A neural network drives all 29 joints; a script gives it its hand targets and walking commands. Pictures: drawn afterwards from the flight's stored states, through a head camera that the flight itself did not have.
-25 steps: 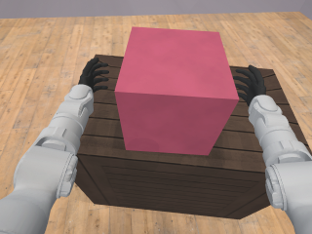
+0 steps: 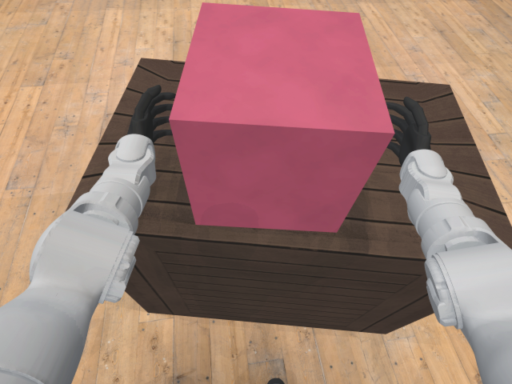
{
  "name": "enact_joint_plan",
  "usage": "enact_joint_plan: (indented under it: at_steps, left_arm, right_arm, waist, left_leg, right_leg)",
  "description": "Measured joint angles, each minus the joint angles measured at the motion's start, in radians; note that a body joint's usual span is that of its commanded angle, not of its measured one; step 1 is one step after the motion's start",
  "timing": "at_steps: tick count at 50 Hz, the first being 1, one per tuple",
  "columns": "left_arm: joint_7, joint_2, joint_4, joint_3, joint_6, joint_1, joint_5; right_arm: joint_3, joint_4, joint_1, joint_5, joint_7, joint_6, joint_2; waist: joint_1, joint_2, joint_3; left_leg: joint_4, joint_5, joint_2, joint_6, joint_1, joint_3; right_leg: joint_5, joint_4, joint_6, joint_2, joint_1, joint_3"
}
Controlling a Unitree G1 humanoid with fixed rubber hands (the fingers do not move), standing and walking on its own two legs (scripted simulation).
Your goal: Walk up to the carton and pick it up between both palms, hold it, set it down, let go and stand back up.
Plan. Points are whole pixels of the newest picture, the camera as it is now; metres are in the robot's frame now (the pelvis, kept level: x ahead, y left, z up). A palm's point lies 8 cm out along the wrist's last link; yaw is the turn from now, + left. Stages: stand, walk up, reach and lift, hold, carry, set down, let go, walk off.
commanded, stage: reach and lift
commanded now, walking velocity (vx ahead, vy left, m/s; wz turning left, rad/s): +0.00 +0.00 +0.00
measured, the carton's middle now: (273, 124) +0.55 -0.04 +0.06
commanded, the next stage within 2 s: none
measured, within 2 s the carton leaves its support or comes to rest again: neither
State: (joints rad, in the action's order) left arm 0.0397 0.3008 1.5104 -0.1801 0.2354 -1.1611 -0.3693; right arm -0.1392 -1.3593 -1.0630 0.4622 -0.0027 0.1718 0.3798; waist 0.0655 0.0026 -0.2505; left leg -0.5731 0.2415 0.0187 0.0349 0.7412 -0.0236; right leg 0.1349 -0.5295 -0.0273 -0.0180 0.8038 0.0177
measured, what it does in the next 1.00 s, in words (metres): stands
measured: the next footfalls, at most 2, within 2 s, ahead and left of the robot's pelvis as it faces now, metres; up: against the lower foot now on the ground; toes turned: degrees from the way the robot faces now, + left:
none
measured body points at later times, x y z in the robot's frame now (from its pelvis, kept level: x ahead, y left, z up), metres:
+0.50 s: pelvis +0.01 +0.00 +0.01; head +0.09 +0.01 +0.45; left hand +0.50 +0.14 +0.10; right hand +0.47 -0.22 +0.10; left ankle +0.00 +0.14 -0.72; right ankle +0.05 -0.10 -0.72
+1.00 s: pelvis +0.02 +0.01 +0.02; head +0.09 +0.00 +0.46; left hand +0.49 +0.15 +0.10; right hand +0.46 -0.22 +0.10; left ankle +0.00 +0.14 -0.72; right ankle +0.05 -0.10 -0.72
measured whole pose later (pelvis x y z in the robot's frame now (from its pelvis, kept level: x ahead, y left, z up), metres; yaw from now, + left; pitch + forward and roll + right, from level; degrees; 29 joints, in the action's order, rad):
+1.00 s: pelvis +0.02 +0.01 +0.02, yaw +1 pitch +16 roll +0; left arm 0.05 0.18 1.45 0.26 0.34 -1.04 0.00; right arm 0.38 -1.17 -0.93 -0.12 0.02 0.21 0.17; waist 0.09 -0.04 -0.15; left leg -0.41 0.20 0.01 0.02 0.50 -0.03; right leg 0.10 -0.37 -0.01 0.00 0.56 0.03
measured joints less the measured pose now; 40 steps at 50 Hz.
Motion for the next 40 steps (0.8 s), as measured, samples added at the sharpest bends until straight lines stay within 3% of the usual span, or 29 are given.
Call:
enact_joint_plan:
  at_steps: [14,20,40]
  left_arm:
    - [0.017,-0.05,-0.011,0.067,0.005,-0.008,0.059]
    - [0.045,-0.071,0.007,0.107,0.02,0.0,0.098]
    - [0.062,-0.09,-0.008,0.176,0.054,0.046,0.144]
  right_arm:
    - [0.066,0.041,0.006,-0.087,0.044,-0.004,-0.071]
    - [0.117,0.022,0.001,-0.138,0.075,-0.003,-0.11]
    - [0.197,0.04,0.034,-0.223,0.068,0.0,-0.129]
  waist:
    - [-0.004,-0.01,-0.003]
    - [0.005,-0.01,0.001]
    - [0.011,-0.028,0.019]
  left_leg:
    - [0.008,0.0,-0.002,-0.003,-0.007,0.006]
    - [0.03,-0.005,-0.002,-0.003,-0.04,0.001]
    - [0.059,-0.007,-0.002,-0.008,-0.094,-0.001]
  right_leg:
    - [0.001,0.003,0.002,0.002,-0.003,-0.005]
    - [-0.002,0.027,0.002,0.003,-0.04,0.001]
    - [-0.011,0.071,0.008,0.004,-0.103,0.006]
